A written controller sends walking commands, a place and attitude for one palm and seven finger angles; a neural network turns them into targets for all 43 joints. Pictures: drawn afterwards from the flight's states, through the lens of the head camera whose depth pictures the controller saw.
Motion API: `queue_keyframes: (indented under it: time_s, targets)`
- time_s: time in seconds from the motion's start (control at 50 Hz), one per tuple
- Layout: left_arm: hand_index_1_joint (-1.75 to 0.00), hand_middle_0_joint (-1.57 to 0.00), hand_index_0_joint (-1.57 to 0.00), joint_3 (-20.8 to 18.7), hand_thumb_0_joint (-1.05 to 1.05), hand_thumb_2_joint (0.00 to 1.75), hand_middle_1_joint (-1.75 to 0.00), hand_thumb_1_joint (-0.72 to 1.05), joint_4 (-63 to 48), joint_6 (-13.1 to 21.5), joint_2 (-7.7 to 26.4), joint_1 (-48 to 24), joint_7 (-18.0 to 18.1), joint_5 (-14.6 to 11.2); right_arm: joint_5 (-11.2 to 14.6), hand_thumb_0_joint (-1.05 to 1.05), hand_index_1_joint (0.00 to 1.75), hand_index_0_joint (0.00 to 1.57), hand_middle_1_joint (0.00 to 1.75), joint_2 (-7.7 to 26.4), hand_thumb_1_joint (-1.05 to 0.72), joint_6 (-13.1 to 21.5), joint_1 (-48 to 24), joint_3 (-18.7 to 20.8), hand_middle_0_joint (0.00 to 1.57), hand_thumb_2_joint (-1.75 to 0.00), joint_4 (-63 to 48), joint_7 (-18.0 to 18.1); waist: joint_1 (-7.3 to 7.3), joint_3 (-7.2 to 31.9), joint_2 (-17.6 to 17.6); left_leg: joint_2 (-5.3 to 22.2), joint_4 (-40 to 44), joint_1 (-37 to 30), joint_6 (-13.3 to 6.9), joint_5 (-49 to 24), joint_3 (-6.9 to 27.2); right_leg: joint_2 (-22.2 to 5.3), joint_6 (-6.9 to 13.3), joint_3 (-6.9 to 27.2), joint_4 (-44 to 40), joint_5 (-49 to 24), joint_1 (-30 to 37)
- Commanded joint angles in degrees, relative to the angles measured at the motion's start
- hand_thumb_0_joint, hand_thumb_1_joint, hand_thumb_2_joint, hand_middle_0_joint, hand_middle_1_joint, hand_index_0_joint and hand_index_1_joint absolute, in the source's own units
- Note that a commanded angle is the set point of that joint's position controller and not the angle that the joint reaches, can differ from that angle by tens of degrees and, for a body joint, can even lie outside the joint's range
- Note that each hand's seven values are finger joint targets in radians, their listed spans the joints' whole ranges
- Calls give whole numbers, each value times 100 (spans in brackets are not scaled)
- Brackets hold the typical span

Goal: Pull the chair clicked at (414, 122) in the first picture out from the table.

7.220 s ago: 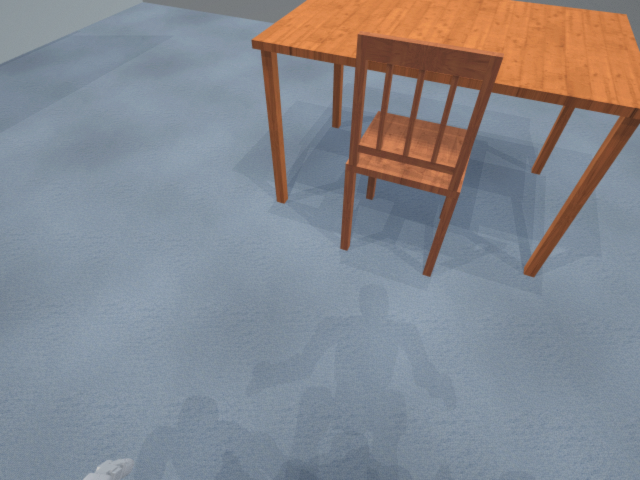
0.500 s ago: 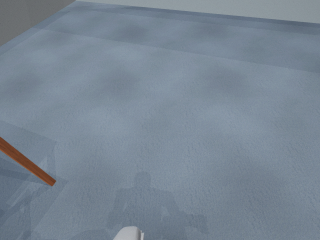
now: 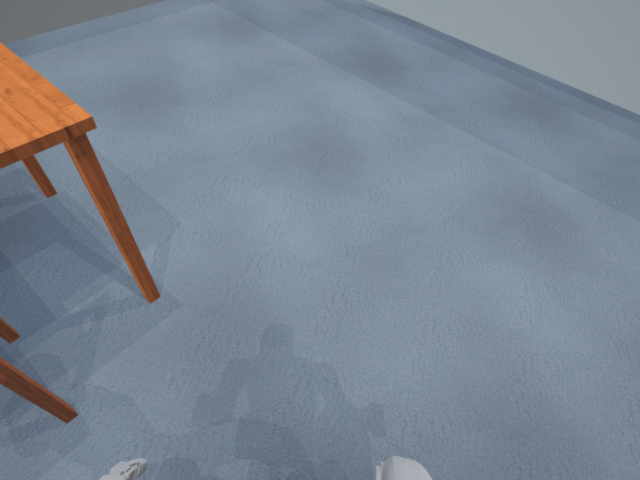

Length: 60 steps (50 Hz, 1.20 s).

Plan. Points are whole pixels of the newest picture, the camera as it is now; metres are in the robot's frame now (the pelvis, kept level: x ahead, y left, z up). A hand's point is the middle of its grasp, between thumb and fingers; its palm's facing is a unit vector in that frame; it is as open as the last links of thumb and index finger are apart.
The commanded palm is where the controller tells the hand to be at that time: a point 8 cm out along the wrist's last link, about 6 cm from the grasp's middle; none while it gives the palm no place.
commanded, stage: turn to face it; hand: left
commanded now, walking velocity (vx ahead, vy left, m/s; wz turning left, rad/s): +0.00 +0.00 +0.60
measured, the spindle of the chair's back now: out of the picture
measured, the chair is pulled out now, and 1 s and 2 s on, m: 0.00 0.00 0.00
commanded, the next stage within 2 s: take the last steps up to it in 1.50 s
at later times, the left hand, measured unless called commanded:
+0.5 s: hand out of the picture +0.06 +0.15 -0.13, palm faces +0.28 -0.91 -0.30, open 7.4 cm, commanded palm none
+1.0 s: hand out of the picture -0.18 +0.19 -0.19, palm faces +0.63 -0.74 -0.24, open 7.4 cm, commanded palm none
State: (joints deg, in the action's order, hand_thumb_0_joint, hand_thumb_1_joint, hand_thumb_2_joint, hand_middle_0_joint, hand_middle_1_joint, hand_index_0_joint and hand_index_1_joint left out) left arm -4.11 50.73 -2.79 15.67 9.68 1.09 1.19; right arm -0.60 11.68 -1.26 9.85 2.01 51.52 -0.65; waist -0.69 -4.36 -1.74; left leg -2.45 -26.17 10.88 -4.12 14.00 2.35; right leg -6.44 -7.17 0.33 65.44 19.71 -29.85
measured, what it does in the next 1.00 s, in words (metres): steps on the spot, turning left: right foot, then left foot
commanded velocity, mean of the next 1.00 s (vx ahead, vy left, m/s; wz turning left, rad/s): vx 0.00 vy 0.00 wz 0.58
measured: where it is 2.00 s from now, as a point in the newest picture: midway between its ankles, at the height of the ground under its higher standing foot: outside the picture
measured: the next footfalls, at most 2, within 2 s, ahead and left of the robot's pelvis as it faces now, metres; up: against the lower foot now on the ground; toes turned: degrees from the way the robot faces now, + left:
right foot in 0.30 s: +0.06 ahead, -0.15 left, +0.00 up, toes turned +10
left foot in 0.84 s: -0.08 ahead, +0.07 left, +0.00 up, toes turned +37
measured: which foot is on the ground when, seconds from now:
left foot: down 0.00-0.30, up 0.32-0.82, down 0.84-1.00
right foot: up 0.00-0.28, down 0.30-0.84, up 0.86-1.00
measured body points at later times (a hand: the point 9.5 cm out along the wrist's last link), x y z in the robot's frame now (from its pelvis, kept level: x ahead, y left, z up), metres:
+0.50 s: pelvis -0.01 -0.07 +0.00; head +0.01 -0.11 +0.45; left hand +0.04 +0.20 -0.11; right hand +0.07 -0.32 -0.17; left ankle -0.08 +0.08 -0.64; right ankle +0.02 -0.16 -0.74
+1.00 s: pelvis -0.07 -0.01 -0.01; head -0.07 +0.04 +0.44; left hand -0.21 +0.23 -0.17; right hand +0.19 -0.14 -0.11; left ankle -0.11 +0.05 -0.74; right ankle +0.01 -0.16 -0.65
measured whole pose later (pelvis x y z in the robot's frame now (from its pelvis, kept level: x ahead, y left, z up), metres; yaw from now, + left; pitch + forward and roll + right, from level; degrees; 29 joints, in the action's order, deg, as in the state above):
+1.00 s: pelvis -0.07 -0.01 -0.01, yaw +36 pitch -1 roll -3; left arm -4.3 55.0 -4.1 16.6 14.9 1.1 1.3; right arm -0.8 12.7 -1.1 7.5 2.0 50.8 -0.4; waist -2.0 -4.0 -2.5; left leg -0.9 -30.6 13.3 -3.9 16.6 -1.1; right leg -7.0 -5.6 -3.3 66.9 24.2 -27.9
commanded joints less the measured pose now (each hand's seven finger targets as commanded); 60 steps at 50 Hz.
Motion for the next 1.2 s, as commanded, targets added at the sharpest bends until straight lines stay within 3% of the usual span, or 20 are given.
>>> queue_keyframes:
  time_s: [0.0,0.16,0.24,0.26,0.28,0.3,0.32,0.34,0.36,0.42,0.5,0.7,0.74,0.78,0.8,0.82,0.84,0.94,1.06,1.18]
  targets:
    - [-30,-20,-20,-101,0,90,-30,90,-498,84,433,-241,27,-30,-28,0,30,20,30,1225,-90,86,428,409,20,-90,-272,104,217,446,1006,1365,654,-473,-517,-2896,1486,99,-19,60,-281,4,-270]
    - [-30,-20,-20,-16,0,90,-30,90,-780,165,290,-734,63,-117,-86,0,30,20,30,1288,-90,35,714,474,20,-90,-210,150,327,667,979,1382,267,-444,-707,-3438,2416,504,170,125,-1951,596,477]
    - [-30,-20,-20,-36,0,90,-30,90,-640,264,360,-110,101,-167,-28,0,30,20,30,1224,-90,6,559,492,20,-90,-231,126,53,1003,904,931,-200,197,-285,-2893,2386,589,295,63,-3980,-608,2041]
    - [-30,-20,-20,-76,0,90,-30,90,-589,329,599,59,123,-141,31,0,30,20,30,1047,-90,17,621,468,20,-90,-236,95,-25,1061,398,715,-570,1011,27,-1812,2151,109,390,424,-4646,-1244,3081]
    - [-30,-20,-20,-178,0,90,-30,90,-588,368,1076,172,180,-56,80,0,30,20,30,621,-90,23,802,400,20,-90,-306,78,-43,1231,-1261,-63,-1816,2290,530,1054,959,-1565,924,1875,-4889,-2029,4101]
    - [-30,-20,-20,-157,0,90,-30,90,-607,326,1191,282,178,-38,-10,0,30,20,30,836,-90,-25,745,461,20,-90,-375,106,-57,1109,-1165,-229,-3088,2327,694,2180,428,-2404,1546,2226,-4800,-2613,3162]
    - [-30,-20,-20,-96,0,90,-30,90,-669,297,1028,90,167,-50,-55,0,30,20,30,898,-90,-87,734,504,20,-90,-340,71,47,795,-548,-38,-3943,2139,682,1845,468,-2102,1672,1675,-4831,-2191,2410]
    - [-30,-20,-20,-69,0,90,-30,90,-702,322,756,-257,160,-74,-69,0,30,20,30,873,-90,-186,812,523,20,-90,-151,28,217,558,-872,148,-4253,2063,704,1496,519,-1698,1451,1353,-5056,-1395,1918]
    - [-30,-20,-20,-28,0,90,-30,90,-762,282,617,-523,154,-82,-75,0,30,20,30,851,-90,-224,886,519,20,-90,-60,-7,352,283,-729,218,-4455,2083,731,1144,358,-1416,1285,1044,-5100,-992,1681]
    - [-30,-20,-20,49,0,90,-30,90,-667,345,423,-300,99,-84,-72,0,30,20,30,746,-90,-272,878,473,20,-90,39,-88,316,46,-887,288,-4728,2236,869,459,58,-953,1100,75,-4965,-1549,1780]
    - [-30,-20,-20,-1,0,90,-30,90,-500,336,502,140,117,-48,-79,0,30,20,30,757,-90,-318,506,462,20,-90,-21,-107,111,21,-937,422,-4498,2304,949,419,-51,-1130,1210,-39,-5012,-1159,2008]
    - [-30,-20,-20,-161,0,90,-30,90,-213,256,908,657,103,72,12,0,30,20,30,622,-90,-192,-456,304,20,-90,-333,-133,-204,366,-1154,488,-2141,1402,800,1262,-659,-1653,1476,-440,-4510,-1988,2317]
    - [-30,-20,-20,-193,0,90,-30,90,-160,233,971,670,87,70,22,0,30,20,30,622,-90,-119,-280,286,20,-90,-335,-106,-135,592,-1078,413,-1425,938,710,1118,-779,-1705,1381,-610,-4114,-2373,2332]
    - [-30,-20,-20,-183,0,90,-30,90,-121,172,890,687,50,-10,3,0,30,20,30,845,-90,-38,228,325,20,-90,-232,-98,172,934,-333,404,92,-314,599,-204,-665,-1457,891,-1068,-2986,-1990,1748]
    - [-30,-20,-20,-149,0,90,-30,90,-245,132,591,748,23,-63,-26,0,30,20,30,1466,-90,32,550,468,20,-90,-186,-63,374,1155,1220,1569,614,-1268,177,-1422,891,-786,425,-1302,-1676,-236,509]
    - [-30,-20,-20,-24,0,90,-30,90,-511,102,284,373,12,-41,-3,0,30,20,30,2009,-90,28,901,589,20,-90,-150,-6,564,1126,2256,2657,644,-1405,-428,-3812,2241,-169,119,-889,-591,2071,-616]
    - [-30,-20,-20,-29,0,90,-30,90,-534,52,483,169,26,-10,-18,0,30,20,30,1971,-90,-4,1010,562,20,-90,-46,23,568,1138,1463,2785,455,-1194,-775,-3776,1853,-262,247,-380,-31,1775,-540]
    - [-30,-20,-20,-90,0,90,-30,90,-113,59,500,334,-17,-8,-15,0,30,20,30,1277,-90,84,73,323,20,-90,-281,154,118,486,1040,1494,532,-614,-205,-3617,826,-91,136,-128,479,188,-432]
    - [-30,-20,-20,-90,0,90,-30,90,-54,41,498,310,38,-15,10,0,30,20,30,1172,-90,100,469,314,20,-90,-184,174,140,610,871,1428,692,-884,-177,-3329,1078,13,31,21,245,-153,-372]
    - [-30,-20,-20,-62,0,90,-30,90,-222,55,379,-205,72,-43,-46,0,30,20,30,1004,-90,97,781,314,20,-90,-84,201,269,422,825,1513,836,-785,-468,-2732,1775,87,55,134,-329,92,-313]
